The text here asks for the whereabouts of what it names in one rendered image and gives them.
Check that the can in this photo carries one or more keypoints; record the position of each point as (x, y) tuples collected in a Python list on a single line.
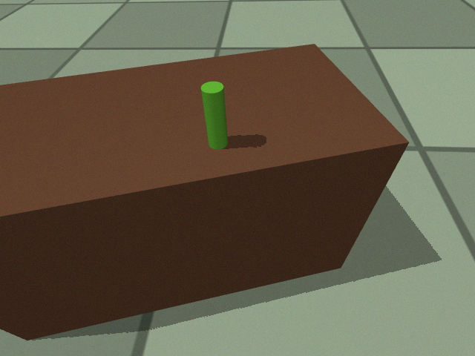
[(215, 114)]

